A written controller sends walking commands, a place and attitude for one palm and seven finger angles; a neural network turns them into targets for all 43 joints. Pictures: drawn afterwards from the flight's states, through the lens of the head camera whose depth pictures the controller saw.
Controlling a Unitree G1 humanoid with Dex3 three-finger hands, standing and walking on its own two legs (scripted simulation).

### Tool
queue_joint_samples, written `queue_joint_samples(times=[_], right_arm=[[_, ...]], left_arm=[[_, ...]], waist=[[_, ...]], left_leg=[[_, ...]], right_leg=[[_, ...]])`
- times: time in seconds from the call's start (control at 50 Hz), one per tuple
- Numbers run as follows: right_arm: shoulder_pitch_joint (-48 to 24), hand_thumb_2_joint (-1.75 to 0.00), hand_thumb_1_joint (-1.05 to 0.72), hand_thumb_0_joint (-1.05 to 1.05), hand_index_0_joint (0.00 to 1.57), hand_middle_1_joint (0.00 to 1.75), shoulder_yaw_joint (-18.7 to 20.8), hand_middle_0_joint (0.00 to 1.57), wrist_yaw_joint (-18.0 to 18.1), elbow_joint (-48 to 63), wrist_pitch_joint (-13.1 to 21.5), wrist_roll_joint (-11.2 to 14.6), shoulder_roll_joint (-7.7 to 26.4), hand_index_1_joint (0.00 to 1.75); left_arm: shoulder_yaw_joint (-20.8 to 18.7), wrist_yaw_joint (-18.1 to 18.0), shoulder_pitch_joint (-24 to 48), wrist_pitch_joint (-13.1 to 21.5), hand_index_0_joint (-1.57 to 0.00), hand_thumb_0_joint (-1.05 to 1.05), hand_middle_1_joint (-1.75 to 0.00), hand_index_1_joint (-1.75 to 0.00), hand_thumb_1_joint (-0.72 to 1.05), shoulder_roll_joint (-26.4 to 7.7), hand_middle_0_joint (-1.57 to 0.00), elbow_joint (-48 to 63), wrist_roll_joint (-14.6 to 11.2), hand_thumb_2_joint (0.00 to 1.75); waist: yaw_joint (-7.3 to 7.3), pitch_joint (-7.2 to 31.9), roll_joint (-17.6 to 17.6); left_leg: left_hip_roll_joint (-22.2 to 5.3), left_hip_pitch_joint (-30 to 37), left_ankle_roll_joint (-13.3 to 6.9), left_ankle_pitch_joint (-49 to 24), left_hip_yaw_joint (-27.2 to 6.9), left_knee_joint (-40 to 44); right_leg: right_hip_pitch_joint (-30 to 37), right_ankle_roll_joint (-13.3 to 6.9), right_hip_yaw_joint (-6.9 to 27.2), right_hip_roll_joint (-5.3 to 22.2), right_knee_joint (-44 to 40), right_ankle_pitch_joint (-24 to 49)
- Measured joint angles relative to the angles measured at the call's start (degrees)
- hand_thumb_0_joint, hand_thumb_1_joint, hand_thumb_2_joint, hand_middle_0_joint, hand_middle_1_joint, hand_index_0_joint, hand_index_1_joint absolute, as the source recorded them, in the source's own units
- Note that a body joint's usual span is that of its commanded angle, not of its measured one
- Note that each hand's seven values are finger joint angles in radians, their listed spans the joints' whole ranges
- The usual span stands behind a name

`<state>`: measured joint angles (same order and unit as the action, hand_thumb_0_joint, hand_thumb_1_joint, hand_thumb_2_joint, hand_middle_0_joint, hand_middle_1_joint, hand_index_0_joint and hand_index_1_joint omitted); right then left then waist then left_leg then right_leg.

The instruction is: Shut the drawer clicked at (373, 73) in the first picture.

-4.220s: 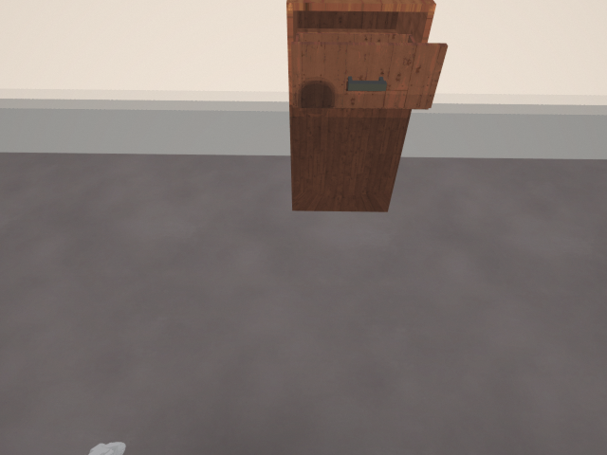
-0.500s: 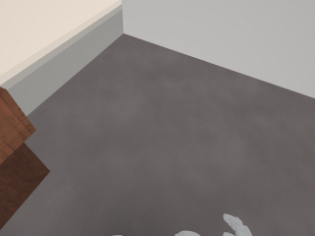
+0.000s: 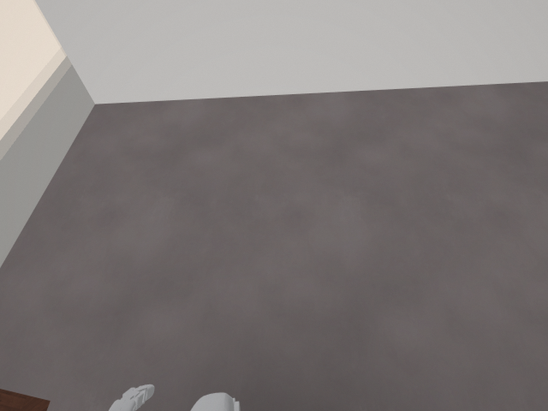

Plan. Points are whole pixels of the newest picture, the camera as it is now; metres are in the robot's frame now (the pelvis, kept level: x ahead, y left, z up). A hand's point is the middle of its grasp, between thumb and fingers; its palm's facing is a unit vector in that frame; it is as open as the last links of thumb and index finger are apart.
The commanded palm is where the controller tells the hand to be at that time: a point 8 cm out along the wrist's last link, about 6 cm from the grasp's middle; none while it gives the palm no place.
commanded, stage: walk to a spot facing it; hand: left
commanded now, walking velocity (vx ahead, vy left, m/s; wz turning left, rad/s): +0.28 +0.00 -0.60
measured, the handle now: out of the picture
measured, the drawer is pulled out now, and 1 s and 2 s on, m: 0.27 0.27 0.27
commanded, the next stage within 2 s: turn to face it in 1.00 s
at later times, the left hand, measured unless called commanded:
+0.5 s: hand (144, 403) +0.16 +0.24 -0.17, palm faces -0.20 -0.96 -0.18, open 7.4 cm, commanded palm none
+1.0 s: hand (255, 278) +0.38 +0.06 -0.15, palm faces -0.54 -0.80 -0.25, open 7.4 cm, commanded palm none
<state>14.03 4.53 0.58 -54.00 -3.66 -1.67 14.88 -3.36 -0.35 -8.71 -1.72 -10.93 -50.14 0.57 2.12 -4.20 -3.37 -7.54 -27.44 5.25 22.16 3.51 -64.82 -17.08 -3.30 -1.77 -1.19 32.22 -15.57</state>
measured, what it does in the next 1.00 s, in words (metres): walks ahead, turning right: left foot, then right foot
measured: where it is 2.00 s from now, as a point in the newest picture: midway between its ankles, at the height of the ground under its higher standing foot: outside the picture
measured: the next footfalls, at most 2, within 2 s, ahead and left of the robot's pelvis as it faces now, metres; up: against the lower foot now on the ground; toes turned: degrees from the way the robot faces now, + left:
left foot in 0.32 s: +0.11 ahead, +0.15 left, +0.00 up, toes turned -7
right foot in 0.78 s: +0.20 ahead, -0.14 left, +0.00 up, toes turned -34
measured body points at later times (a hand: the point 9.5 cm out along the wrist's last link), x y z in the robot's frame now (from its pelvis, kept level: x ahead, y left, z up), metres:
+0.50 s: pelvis +0.09 +0.05 +0.01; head +0.10 +0.07 +0.46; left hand +0.17 +0.29 -0.15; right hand +0.08 -0.20 -0.11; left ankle +0.07 +0.15 -0.73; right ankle +0.05 -0.09 -0.64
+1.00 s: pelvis +0.17 -0.03 +0.00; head +0.19 -0.06 +0.45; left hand +0.41 +0.11 -0.13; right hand +0.07 -0.26 -0.16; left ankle +0.25 +0.12 -0.65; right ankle +0.17 -0.12 -0.73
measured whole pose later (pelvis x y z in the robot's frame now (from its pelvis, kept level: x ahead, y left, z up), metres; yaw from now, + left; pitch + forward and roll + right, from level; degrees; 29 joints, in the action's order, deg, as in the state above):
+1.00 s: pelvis +0.17 -0.03 +0.00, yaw -34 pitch +0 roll +1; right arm 12.0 3.5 0.7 -53.1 -2.2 -1.7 12.2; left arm -3.0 -0.2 -6.2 -1.1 -11.0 -52.0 0.8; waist 2.4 -5.3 -1.4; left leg -8.8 -29.3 5.0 21.2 2.5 -64.9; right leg -19.2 -4.4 -2.2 -2.5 31.2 -11.8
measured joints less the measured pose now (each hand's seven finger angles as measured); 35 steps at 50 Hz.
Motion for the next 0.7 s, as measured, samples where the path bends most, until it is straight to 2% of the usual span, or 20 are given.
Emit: queue_joint_samples(times=[0.08, 0.18, 0.28, 0.32, 0.34, 0.36, 0.4, 0.44, 0.5, 0.58, 0.64, 0.7], right_arm=[[-1.0, -0.90, -0.91, 0.01, 0.20, 0.30, -0.4, 0.20, -0.5, 0.9, 0.8, -0.3, -0.8, 0.30], [-2.6, -0.90, -0.90, 0.01, 0.20, 0.30, -0.5, 0.20, -1.0, 1.4, 1.5, -0.2, -1.3, 0.30], [-4.2, -0.90, -0.90, 0.01, 0.20, 0.30, -0.9, 0.20, -0.9, 2.9, 3.1, 0.3, -2.2, 0.30], [-4.3, -0.90, -0.90, 0.01, 0.20, 0.30, -1.3, 0.20, -0.6, 3.9, 4.5, 0.4, -2.4, 0.30], [-4.4, -0.90, -0.90, 0.01, 0.20, 0.30, -1.5, 0.20, -0.4, 4.0, 5.1, 0.2, -2.8, 0.30], [-4.2, -0.90, -0.90, 0.01, 0.20, 0.30, -1.8, 0.20, -0.3, 4.2, 5.5, 0.1, -3.2, 0.30], [-2.9, -0.90, -0.90, 0.01, 0.21, 0.30, -2.4, 0.20, -0.3, 4.2, 5.7, -0.1, -4.0, 0.30], [-1.2, -0.90, -0.90, 0.01, 0.21, 0.30, -2.8, 0.21, 0.0, 3.6, 5.9, 0.0, -4.7, 0.30], [1.2, -0.90, -0.90, 0.01, 0.21, 0.30, -3.2, 0.21, 0.5, 1.9, 6.1, 0.1, -5.5, 0.30], [4.1, -0.90, -0.90, 0.01, 0.21, 0.30, -3.3, 0.21, 0.8, -0.5, 5.9, 0.2, -6.1, 0.30], [5.8, -0.90, -0.90, 0.01, 0.21, 0.30, -2.9, 0.21, 0.8, -2.1, 5.2, 0.1, -6.1, 0.30], [7.0, -0.90, -0.90, 0.01, 0.21, 0.30, -2.2, 0.21, 0.7, -3.2, 4.7, 0.0, -5.6, 0.30]], left_arm=[[0.3, 0.6, -1.4, 0.6, -0.20, 0.00, -0.30, -0.30, 0.90, 0.3, -0.21, -0.9, 0.1, 0.90], [0.4, 1.2, -4.5, 1.5, -0.20, 0.00, -0.30, -0.30, 0.90, 0.7, -0.21, -2.3, 0.4, 0.90], [-0.3, 1.3, -8.2, 1.0, -0.20, 0.00, -0.30, -0.30, 0.90, -0.1, -0.21, -4.0, 0.5, 0.90], [-0.7, 1.4, -9.8, 0.5, -0.20, 0.00, -0.30, -0.30, 0.90, -0.6, -0.21, -4.5, 0.3, 0.90], [-1.1, 1.4, -10.2, 0.1, -0.20, 0.00, -0.30, -0.30, 0.90, -1.0, -0.21, -5.1, 0.1, 0.90], [-1.4, 1.6, -10.4, -0.4, -0.20, 0.00, -0.30, -0.30, 0.90, -1.3, -0.21, -5.8, 0.2, 0.90], [-2.0, 2.1, -10.7, -1.0, -0.20, 0.01, -0.30, -0.30, 0.90, -2.0, -0.21, -6.7, 0.7, 0.90], [-2.4, 2.7, -10.4, -1.1, -0.20, 0.01, -0.30, -0.30, 0.90, -2.7, -0.20, -6.8, 1.0, 0.90], [-2.7, 2.8, -8.8, -1.1, -0.20, 0.01, -0.30, -0.30, 0.91, -3.4, -0.20, -6.0, 1.0, 0.90], [-2.7, 2.6, -5.5, -1.5, -0.19, 0.01, -0.30, -0.30, 0.91, -3.5, -0.20, -4.7, 0.9, 0.90], [-2.3, 2.5, -2.7, -1.9, -0.19, 0.01, -0.30, -0.30, 0.91, -2.9, -0.20, -4.0, 0.8, 0.90], [-1.8, 2.5, 0.1, -1.7, -0.19, 0.00, -0.30, -0.30, 0.91, -2.2, -0.20, -3.3, 0.8, 0.90]], waist=[[-0.61, 1.3, 0.9], [-2.57, 2.9, 2.0], [-4.71, 3.7, 4.1], [-4.93, 4.2, 4.4], [-4.70, 4.2, 5.0], [-4.55, 4.2, 5.4], [-4.21, 4.4, 5.6], [-3.82, 4.4, 5.5], [-3.46, 3.4, 5.3], [-2.76, 1.5, 4.8], [-1.82, 0.0, 4.3], [-0.46, -1.4, 3.6]], left_leg=[[0.5, 0.0, 0.6, -2.1, -1.0, 4.7], [2.1, 2.3, 0.2, -0.7, -1.3, 13.1], [5.0, 7.9, -1.1, -0.2, -1.0, 26.6], [5.3, 11.9, -2.1, -3.1, -0.4, 34.7], [5.4, 12.0, -3.4, -5.2, 0.4, 34.4], [5.3, 12.4, -4.5, -5.2, 1.3, 33.6], [4.6, 14.7, -5.8, -4.5, 3.1, 34.7], [3.9, 17.4, -5.9, -4.7, 4.4, 37.7], [2.9, 20.8, -5.6, -5.1, 6.1, 41.1], [1.8, 23.5, -5.1, -3.7, 8.6, 42.1], [1.2, 24.9, -4.5, -1.7, 10.9, 41.2], [0.4, 25.9, -3.4, 1.3, 13.4, 38.8]], right_leg=[[1.3, -0.3, 2.0, -1.1, -3.7, 2.0], [2.6, 0.1, 4.7, -2.1, -5.8, 2.6], [3.0, 1.6, 8.2, -2.4, -4.6, 1.2], [1.8, 2.4, 9.5, -3.2, -1.1, -1.3], [0.2, 2.7, 9.5, -3.1, 3.4, -5.5], [-1.9, 3.0, 8.4, -2.7, 9.1, -8.6], [-6.2, 3.8, 5.2, -1.5, 19.7, -9.1], [-9.9, 4.8, 2.5, 0.1, 27.2, -6.5], [-14.1, 6.1, 0.8, 2.4, 32.3, -3.2], [-16.9, 7.1, -0.5, 4.2, 30.6, -0.6], [-16.4, 7.1, -2.2, 4.8, 23.8, 0.4], [-13.9, 6.3, -4.0, 4.3, 15.5, -0.2]])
